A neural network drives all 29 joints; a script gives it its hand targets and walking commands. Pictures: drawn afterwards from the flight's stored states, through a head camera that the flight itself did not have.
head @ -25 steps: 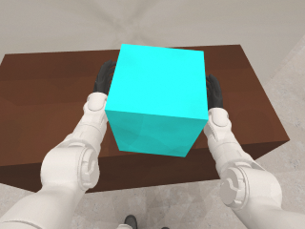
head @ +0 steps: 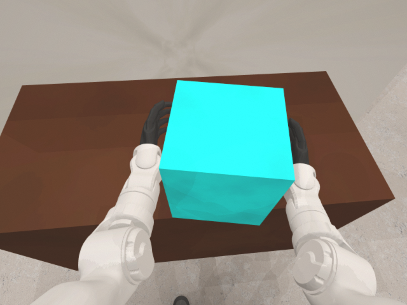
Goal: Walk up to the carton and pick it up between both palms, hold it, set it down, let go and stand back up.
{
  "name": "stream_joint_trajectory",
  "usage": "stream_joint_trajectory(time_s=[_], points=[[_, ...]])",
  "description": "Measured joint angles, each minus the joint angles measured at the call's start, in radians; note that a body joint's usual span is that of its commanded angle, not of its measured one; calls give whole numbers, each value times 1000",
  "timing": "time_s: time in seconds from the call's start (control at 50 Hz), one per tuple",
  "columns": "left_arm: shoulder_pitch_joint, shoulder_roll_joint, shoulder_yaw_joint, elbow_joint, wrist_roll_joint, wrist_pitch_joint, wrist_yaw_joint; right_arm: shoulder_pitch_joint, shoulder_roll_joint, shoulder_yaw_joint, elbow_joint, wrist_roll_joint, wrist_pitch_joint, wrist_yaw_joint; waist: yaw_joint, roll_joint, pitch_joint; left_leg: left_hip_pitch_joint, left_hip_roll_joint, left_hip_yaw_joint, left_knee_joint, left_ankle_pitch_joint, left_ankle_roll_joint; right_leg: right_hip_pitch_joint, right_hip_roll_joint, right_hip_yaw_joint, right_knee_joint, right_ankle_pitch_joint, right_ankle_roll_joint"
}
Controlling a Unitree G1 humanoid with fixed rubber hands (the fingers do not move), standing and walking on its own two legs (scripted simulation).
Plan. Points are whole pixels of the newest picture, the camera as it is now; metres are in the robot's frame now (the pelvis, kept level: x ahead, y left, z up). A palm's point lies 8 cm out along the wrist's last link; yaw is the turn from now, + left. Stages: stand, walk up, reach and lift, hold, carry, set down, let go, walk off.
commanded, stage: reach and lift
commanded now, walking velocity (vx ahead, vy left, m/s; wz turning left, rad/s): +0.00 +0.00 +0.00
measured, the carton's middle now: (222, 159) +0.40 -0.01 +0.00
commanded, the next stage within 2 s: none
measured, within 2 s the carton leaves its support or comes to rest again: leaves its support in 1.22 s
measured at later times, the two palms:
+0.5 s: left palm (153, 142) +0.41 +0.14 +0.04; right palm (299, 157) +0.40 -0.17 +0.03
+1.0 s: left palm (155, 143) +0.41 +0.13 +0.05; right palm (301, 161) +0.39 -0.17 +0.03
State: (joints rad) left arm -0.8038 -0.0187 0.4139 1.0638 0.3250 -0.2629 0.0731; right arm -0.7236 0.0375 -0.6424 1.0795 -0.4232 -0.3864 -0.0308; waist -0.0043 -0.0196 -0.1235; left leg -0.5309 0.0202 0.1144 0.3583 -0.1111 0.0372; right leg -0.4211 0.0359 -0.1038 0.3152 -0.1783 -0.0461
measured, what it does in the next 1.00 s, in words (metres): stands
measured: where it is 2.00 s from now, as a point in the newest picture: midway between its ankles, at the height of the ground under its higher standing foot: outside the picture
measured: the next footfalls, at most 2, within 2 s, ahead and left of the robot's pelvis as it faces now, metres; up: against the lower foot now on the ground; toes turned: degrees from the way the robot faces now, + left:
none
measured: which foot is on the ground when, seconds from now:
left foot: down 0.00-1.00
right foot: down 0.00-1.00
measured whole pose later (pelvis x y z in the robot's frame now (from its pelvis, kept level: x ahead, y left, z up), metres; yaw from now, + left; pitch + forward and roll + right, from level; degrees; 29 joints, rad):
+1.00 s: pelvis +0.01 -0.01 +0.00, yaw +1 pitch +14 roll +0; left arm -0.72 -0.04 0.43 0.98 0.36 -0.26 0.05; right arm -0.66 0.06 -0.59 1.07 -0.42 -0.42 -0.08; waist -0.02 -0.04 -0.12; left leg -0.47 0.02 0.10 0.33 -0.11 0.02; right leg -0.35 0.04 -0.12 0.29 -0.19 -0.06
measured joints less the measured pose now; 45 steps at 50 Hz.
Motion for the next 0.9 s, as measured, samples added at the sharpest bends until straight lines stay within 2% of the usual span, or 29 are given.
stream_joint_trajectory(time_s=[0.24, 0.46, 0.7, 0.9], points=[[37, -25, 17, -52, 32, 25, 6, 12, 18, -20, -27, -31, 30, 0, 3, -3, -1, 23, 3, -9, -25, 13, -10, 24, 6, -8, -20, 6, -9], [56, -13, 39, -43, 26, 29, -30, 40, 47, 0, -53, -29, 55, -17, -5, -10, 8, 74, -2, -21, -40, 8, -20, 68, 4, -19, -12, -18, -16], [79, -16, 50, -70, 33, 16, -49, 60, 58, 20, -62, -21, 31, -33, -15, -15, 33, 106, -8, -29, -42, 3, -22, 98, -1, -27, -4, -31, -16], [87, -25, 33, -91, 35, 23, -39, 67, 40, 47, -40, -7, 3, -45, -15, -21, 14, 83, -4, -23, -38, 5, -20, 80, 2, -21, -15, -18, -13]])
